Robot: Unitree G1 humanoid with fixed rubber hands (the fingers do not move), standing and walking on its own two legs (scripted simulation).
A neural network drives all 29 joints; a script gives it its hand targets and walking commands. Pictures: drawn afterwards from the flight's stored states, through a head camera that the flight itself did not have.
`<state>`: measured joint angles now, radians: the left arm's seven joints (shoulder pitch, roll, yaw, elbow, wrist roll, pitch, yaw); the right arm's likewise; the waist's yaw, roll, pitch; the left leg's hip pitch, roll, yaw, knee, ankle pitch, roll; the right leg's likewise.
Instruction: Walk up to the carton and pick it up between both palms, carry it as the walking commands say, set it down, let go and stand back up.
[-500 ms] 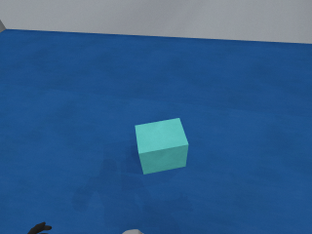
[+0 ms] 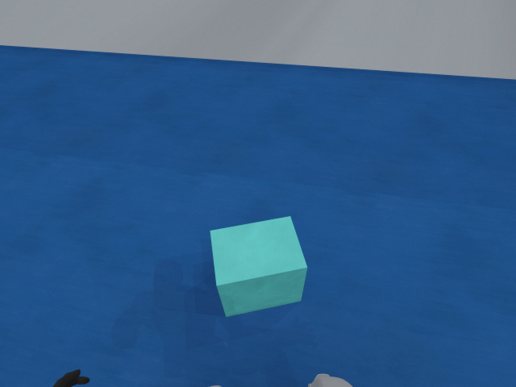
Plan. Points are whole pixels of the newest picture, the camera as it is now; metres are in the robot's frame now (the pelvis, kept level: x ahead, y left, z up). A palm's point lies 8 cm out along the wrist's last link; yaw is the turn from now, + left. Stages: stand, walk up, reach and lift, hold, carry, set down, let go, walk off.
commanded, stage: walk up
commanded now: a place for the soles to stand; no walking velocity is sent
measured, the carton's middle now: (257, 267) +0.62 +0.03 -0.60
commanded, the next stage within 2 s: none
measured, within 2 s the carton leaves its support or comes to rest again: neither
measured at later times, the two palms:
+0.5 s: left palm out of the picture +0.16 +0.32 -0.06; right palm (495, 383) +0.15 -0.32 -0.07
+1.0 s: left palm out of the picture +0.12 +0.27 -0.07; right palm out of the picture +0.23 -0.41 -0.05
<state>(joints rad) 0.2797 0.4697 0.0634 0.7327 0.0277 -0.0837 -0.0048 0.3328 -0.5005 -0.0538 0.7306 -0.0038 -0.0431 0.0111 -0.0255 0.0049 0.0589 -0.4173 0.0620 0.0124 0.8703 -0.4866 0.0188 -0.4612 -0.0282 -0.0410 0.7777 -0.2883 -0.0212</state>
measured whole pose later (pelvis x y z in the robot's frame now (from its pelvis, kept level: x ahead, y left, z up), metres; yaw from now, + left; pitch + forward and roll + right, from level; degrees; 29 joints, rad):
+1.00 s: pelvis +0.11 -0.08 +0.02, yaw +9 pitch -2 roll -1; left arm 0.29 0.47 0.10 0.80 0.03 -0.02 -0.06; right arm 0.32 -0.49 -0.06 0.86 -0.01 -0.08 -0.01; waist 0.04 -0.01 0.08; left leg -0.46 0.04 0.05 0.87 -0.44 0.03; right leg -0.28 -0.04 -0.12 0.62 -0.30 -0.03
